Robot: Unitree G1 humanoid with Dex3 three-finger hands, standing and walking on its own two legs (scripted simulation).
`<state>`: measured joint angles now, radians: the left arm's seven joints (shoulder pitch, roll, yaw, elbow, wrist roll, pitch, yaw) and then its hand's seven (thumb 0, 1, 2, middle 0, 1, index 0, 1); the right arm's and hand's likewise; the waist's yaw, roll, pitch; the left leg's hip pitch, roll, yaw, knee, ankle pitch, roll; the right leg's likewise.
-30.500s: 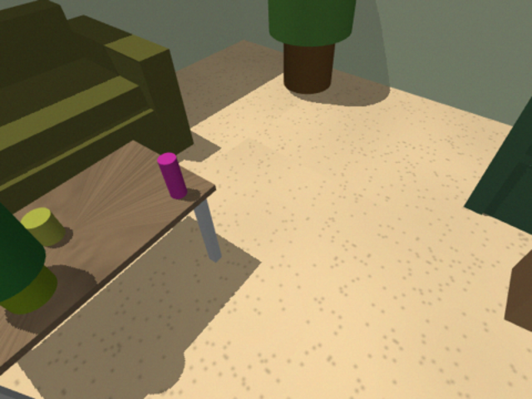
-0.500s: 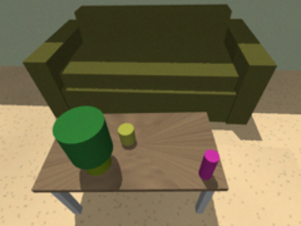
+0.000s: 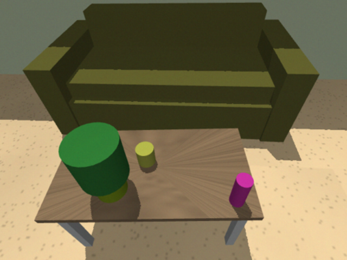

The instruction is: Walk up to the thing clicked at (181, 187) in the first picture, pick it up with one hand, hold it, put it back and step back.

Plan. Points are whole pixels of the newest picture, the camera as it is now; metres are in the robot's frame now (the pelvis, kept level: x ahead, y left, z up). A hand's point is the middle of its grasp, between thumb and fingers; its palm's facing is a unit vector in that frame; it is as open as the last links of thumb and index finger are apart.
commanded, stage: stand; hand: right
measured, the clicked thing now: (240, 190) +0.42 -0.21 -0.25
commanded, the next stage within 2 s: step back in 0.94 s
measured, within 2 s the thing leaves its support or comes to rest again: neither
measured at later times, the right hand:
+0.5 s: hand out of the picture +0.07 -0.25 -0.16, palm faces -0.02 +0.94 -0.34, open 7.4 cm
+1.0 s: hand out of the picture +0.08 -0.26 -0.16, palm faces -0.02 +0.94 -0.34, open 7.4 cm
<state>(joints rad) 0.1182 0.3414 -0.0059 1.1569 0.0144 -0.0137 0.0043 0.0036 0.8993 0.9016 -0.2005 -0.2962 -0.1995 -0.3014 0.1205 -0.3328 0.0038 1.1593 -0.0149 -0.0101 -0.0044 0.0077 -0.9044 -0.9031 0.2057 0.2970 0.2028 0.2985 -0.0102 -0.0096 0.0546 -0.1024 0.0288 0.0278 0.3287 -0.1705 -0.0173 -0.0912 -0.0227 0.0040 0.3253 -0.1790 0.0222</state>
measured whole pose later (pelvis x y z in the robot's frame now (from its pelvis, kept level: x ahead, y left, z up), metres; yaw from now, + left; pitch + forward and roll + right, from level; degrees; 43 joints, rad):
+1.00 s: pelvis +0.01 +0.00 +0.00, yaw +1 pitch -2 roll +0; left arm 0.10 0.35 0.02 1.11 0.00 0.00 0.00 0.00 0.90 0.90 -0.20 -0.30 -0.20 -0.30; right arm 0.09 -0.35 -0.01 1.12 0.00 0.00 0.01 0.01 -0.90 -0.90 0.21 0.30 0.20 0.30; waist -0.01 0.00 0.08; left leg -0.15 0.03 0.02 0.37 -0.20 -0.02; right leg -0.13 -0.02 -0.01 0.37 -0.21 0.01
